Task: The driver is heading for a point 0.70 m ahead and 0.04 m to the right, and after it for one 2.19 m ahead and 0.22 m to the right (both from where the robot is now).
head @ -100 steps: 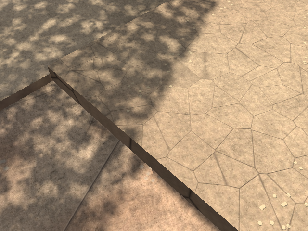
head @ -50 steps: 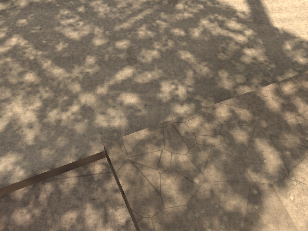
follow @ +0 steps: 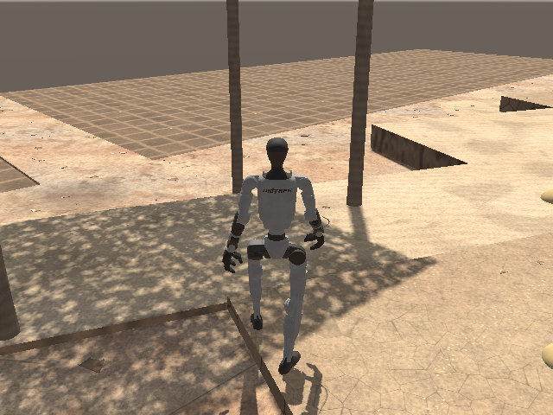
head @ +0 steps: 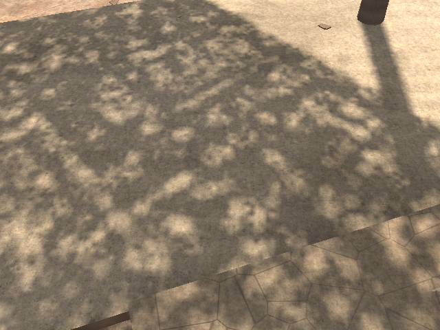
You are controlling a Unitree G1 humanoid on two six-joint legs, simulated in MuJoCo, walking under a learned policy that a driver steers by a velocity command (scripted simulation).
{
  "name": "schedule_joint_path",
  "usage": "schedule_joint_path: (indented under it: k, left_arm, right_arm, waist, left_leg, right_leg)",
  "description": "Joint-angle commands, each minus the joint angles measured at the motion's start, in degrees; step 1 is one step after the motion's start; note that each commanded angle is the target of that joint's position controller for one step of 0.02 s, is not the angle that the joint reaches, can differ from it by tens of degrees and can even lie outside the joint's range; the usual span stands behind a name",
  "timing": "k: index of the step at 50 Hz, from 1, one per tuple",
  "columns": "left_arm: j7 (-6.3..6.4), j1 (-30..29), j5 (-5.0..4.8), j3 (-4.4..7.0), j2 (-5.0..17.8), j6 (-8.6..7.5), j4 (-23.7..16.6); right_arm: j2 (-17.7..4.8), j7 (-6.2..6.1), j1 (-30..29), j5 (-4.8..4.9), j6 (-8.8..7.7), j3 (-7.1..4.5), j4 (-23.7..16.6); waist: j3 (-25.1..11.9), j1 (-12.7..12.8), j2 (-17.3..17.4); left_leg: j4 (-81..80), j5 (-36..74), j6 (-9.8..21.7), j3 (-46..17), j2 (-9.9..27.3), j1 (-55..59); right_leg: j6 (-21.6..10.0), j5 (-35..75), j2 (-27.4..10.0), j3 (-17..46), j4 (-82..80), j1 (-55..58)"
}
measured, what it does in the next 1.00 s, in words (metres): walks ahead, turning right: left foot, then right foot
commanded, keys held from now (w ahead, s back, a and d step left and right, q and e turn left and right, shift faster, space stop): w+q+shift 0.12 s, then w+e+shift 0.88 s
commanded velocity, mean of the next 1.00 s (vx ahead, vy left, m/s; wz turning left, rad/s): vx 0.97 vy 0.00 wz -0.32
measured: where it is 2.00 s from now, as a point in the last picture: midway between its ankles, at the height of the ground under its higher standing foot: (280, 85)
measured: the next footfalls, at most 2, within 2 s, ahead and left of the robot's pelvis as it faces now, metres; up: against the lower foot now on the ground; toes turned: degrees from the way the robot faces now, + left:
left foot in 0.12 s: +0.26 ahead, +0.09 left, +0.00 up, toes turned +15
right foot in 0.60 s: +0.71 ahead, +0.03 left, +0.00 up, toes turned -5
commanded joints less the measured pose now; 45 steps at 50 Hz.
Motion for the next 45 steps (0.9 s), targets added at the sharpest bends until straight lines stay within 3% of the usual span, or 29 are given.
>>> schedule_joint_path:
  k: [1,3,4,5,6,7,8,9,10,11,13,14,17,21,24,26,28,29,30,31,32,33,34,35,36,37,39,42,45]
  left_arm:
    - [0.30,-1.97,0.21,1.27,6.57,0.49,-2.27]
    - [0.37,-0.48,-0.35,2.10,9.99,1.68,-2.22]
    - [0.21,-1.11,-0.70,2.57,11.94,2.65,-2.74]
    - [-0.40,-2.34,-1.27,3.13,13.94,3.36,-3.61]
    - [-1.24,-3.70,-1.83,3.38,14.85,3.84,-4.46]
    - [-1.36,-4.26,-0.32,2.03,8.87,3.55,-4.63]
    - [-1.62,-6.52,-1.63,0.79,2.95,2.20,-11.56]
    - [-1.05,-14.48,-1.99,0.63,5.22,0.64,-14.77]
    - [-0.99,-15.31,-3.17,0.04,5.31,-0.54,-14.91]
    - [-0.84,-12.05,-3.52,-0.23,5.87,-0.74,-12.60]
    - [-1.57,-7.99,-2.14,-0.46,5.46,1.40,-9.91]
    - [-2.26,-6.91,-1.99,-0.48,4.88,2.87,-9.02]
    - [-3.83,-13.11,-2.22,-0.71,3.46,4.86,-10.14]
    - [-4.83,-22.50,-2.50,-1.37,2.72,3.89,-12.63]
    - [-5.89,-24.86,-2.39,-1.96,2.00,3.05,-13.53]
    - [-6.23,-17.75,-2.49,-1.08,4.13,2.97,-10.49]
    - [-5.19,-6.43,-2.32,0.44,7.91,3.36,-6.74]
    - [-4.45,4.42,-1.89,1.77,10.89,3.92,-3.55]
    - [-3.53,18.10,-1.65,3.71,14.40,4.63,0.34]
    - [-2.64,21.72,-2.56,5.03,15.63,4.83,2.04]
    - [-2.22,14.23,-2.07,4.79,15.93,4.99,2.84]
    - [-2.16,6.89,-1.88,4.06,14.50,4.47,0.14]
    - [-1.53,1.92,-1.34,3.72,11.50,3.93,-3.00]
    - [-1.40,-2.88,-1.01,3.34,9.74,3.75,-3.86]
    - [-0.92,-5.00,-1.05,3.35,11.07,2.85,-4.54]
    - [-0.72,-6.39,-1.11,2.96,11.06,1.91,-5.08]
    - [-0.80,-7.52,-0.80,3.34,13.15,0.14,-5.04]
    - [-1.72,-4.84,-2.71,3.75,12.40,-0.51,-3.09]
    - [-2.60,-0.96,-2.25,4.04,11.73,0.35,-2.52]
  right_arm:
    - [-1.76,0.64,-6.00,1.37,-1.71,0.35,-4.76]
    - [-3.91,-0.65,-2.77,1.84,-2.19,-0.24,-4.22]
    - [-5.48,-1.47,2.87,2.08,-2.36,-0.97,-3.16]
    - [-7.51,-2.27,9.86,2.18,-2.70,-2.00,-1.59]
    - [-9.55,-3.53,20.28,1.62,-3.32,-3.51,1.66]
    - [-11.56,-4.21,22.36,0.55,-3.23,-4.53,4.01]
    - [-17.37,-4.11,16.43,-0.64,-2.48,-5.36,1.79]
    - [-15.92,-4.08,17.18,-1.19,-2.41,-4.77,-0.47]
    - [-15.38,-4.76,17.43,-1.68,-3.06,-4.31,0.52]
    - [-11.90,-4.97,16.45,-2.20,-4.34,-3.11,1.59]
    - [-6.22,-4.98,12.98,-1.81,-7.19,-0.65,2.01]
    - [-4.92,-4.93,12.61,-1.09,-8.22,0.08,2.74]
    - [-5.15,-4.46,15.67,-0.05,-10.23,0.60,5.19]
    - [-3.20,-4.14,19.61,0.53,-11.41,1.95,6.97]
    - [-4.01,-5.38,19.73,0.70,-11.40,2.73,8.19]
    - [-6.86,-6.89,17.10,0.86,-11.56,2.30,7.53]
    - [-10.48,-9.08,12.99,0.86,-10.13,1.14,7.00]
    - [-12.36,-9.58,9.03,-0.14,-8.91,0.41,5.87]
    - [-14.17,-9.63,1.66,-0.94,-7.73,-0.51,3.81]
    - [-11.39,-8.59,-3.35,-0.59,-7.22,-0.67,3.50]
    - [-1.01,-6.86,-2.15,-0.63,-8.86,2.35,-3.33]
    - [0.46,-6.54,1.42,-0.10,-10.47,4.31,-5.94]
    - [-3.17,-5.90,2.20,-0.53,-11.45,4.13,-5.94]
    - [-5.46,-5.41,2.58,-1.10,-11.52,3.63,-4.19]
    - [-6.27,-5.27,1.37,-2.07,-10.40,3.55,-4.57]
    - [-6.79,-5.07,-0.15,-2.79,-8.90,3.61,-4.95]
    - [-4.73,-4.43,-5.11,-2.19,-7.23,4.63,-6.96]
    - [-3.55,-3.49,-6.79,-0.46,-7.03,5.15,-7.91]
    - [-4.77,-3.76,-11.84,0.16,-7.79,4.79,-9.48]
  waist:
    - [12.32,-1.75,-1.90]
    - [8.36,-3.78,-4.65]
    - [5.31,-6.99,-7.15]
    - [1.68,-10.22,-8.60]
    - [-2.53,-14.90,-7.07]
    - [-1.34,-13.86,-2.70]
    - [-2.97,-7.81,8.44]
    - [-7.87,-10.14,-3.03]
    - [-5.51,-9.36,-4.22]
    - [-1.45,-6.31,-7.35]
    - [3.10,-2.07,-6.29]
    - [5.20,-0.66,-5.25]
    - [12.17,-1.43,-2.03]
    - [13.97,-4.38,0.93]
    - [12.46,-3.21,1.41]
    - [6.25,0.85,4.71]
    - [0.26,8.12,7.77]
    - [-2.67,13.92,8.40]
    - [-4.34,21.40,7.78]
    - [-0.06,23.28,-1.44]
    - [2.90,10.57,-20.50]
    - [-2.72,5.05,-15.13]
    - [-1.95,2.07,-2.95]
    - [3.18,-1.93,8.32]
    - [6.75,-3.85,8.21]
    - [8.43,-4.87,9.64]
    - [10.00,-4.22,6.29]
    - [5.99,-0.92,0.73]
    - [6.72,3.74,-2.74]
  left_leg:
    - [-12.75,-1.26,4.59,6.54,-2.82,0.46]
    - [-15.01,-3.79,6.31,11.42,-7.98,11.11]
    - [-14.78,-6.56,7.22,11.33,-9.79,17.72]
    - [-15.52,-10.62,8.48,10.00,-11.21,25.99]
    - [-20.13,-14.64,10.00,6.69,-13.19,40.80]
    - [-19.01,-21.07,10.87,-6.65,-6.24,55.04]
    - [-31.24,-29.58,19.04,-40.20,7.62,64.74]
    - [-39.03,-23.84,16.71,-46.24,11.67,64.76]
    - [-41.75,-22.09,14.88,-40.83,13.08,60.37]
    - [-42.35,-20.89,12.31,-35.09,12.02,52.40]
    - [-45.41,-20.55,8.12,-26.42,8.84,39.03]
    - [-47.54,-20.09,5.85,-22.73,7.42,35.52]
    - [-51.06,-7.87,-0.23,-11.08,4.01,31.87]
    - [-52.90,20.69,-4.17,2.69,-1.02,36.59]
    - [-54.15,36.57,-6.19,7.97,-0.44,40.70]
    - [-47.84,56.56,-7.46,10.46,1.17,45.15]
    - [-33.68,69.34,-8.07,10.61,3.39,50.44]
    - [-19.95,74.62,-7.56,9.42,4.73,47.26]
    - [1.21,72.76,-6.52,7.01,5.34,39.22]
    - [30.85,28.64,-4.96,6.48,-3.82,29.35]
    - [46.21,-24.37,-7.47,-2.06,-12.04,-2.81]
    - [43.61,-23.79,-6.65,-9.92,-9.28,-7.61]
    - [35.26,-18.30,-5.78,-13.53,-6.07,-4.35]
    - [26.40,-14.06,-5.62,-13.33,-3.24,1.94]
    - [20.42,-15.66,-6.71,-14.15,-1.62,6.21]
    - [13.11,-17.50,-8.00,-13.34,-0.62,11.20]
    - [-2.11,-8.79,-9.91,-7.55,-0.74,23.77]
    - [-18.58,15.88,-8.50,-8.02,-2.00,33.89]
    - [-26.59,14.53,-7.73,-8.26,-3.97,31.64]
  right_leg:
    - [-6.08,25.71,-12.33,4.13,-10.00,1.77]
    - [-6.28,63.58,-13.01,2.29,0.39,5.35]
    - [-6.73,76.08,-14.02,2.52,9.01,5.86]
    - [-7.68,79.24,-14.98,3.99,20.21,3.72]
    - [-8.01,71.10,-14.78,5.64,37.29,-5.52]
    - [-7.30,30.63,-9.83,9.05,53.76,-26.56]
    - [-3.48,-3.25,3.65,14.79,75.69,-51.14]
    - [-3.54,2.60,1.57,27.23,79.34,-55.27]
    - [-4.89,6.58,-1.42,28.58,77.92,-55.65]
    - [-5.99,9.43,-4.25,29.54,73.73,-52.67]
    - [-6.92,12.05,-6.03,32.45,69.58,-46.57]
    - [-7.06,13.15,-6.21,33.51,68.44,-46.38]
    - [-7.11,19.83,-5.60,33.90,59.31,-52.18]
    - [-8.63,30.20,-1.62,24.38,44.46,-53.67]
    - [-10.66,36.45,1.13,18.50,30.56,-45.96]
    - [-12.44,40.55,5.16,15.90,28.74,-33.99]
    - [-13.20,38.78,7.92,16.13,27.31,-23.58]
    - [-14.14,31.38,9.45,16.92,28.47,-13.32]
    - [-17.75,23.61,7.15,22.24,26.53,-2.01]
    - [-22.16,21.67,3.91,27.24,17.24,1.60]
    - [-28.03,27.04,1.26,42.18,21.71,13.06]
    - [-31.51,19.21,-4.74,59.81,10.68,11.53]
    - [-29.78,4.03,-7.85,69.67,-0.20,3.85]
    - [-26.67,-0.26,-7.02,69.02,-4.28,-9.18]
    - [-25.90,1.92,-6.24,66.98,-4.41,-18.60]
    - [-24.64,2.77,-3.78,62.57,-5.27,-26.01]
    - [-22.98,9.65,2.34,51.47,-6.98,-39.30]
    - [-17.49,7.41,6.60,47.39,-2.05,-38.43]
    - [-15.27,7.42,5.85,50.65,3.55,-29.02]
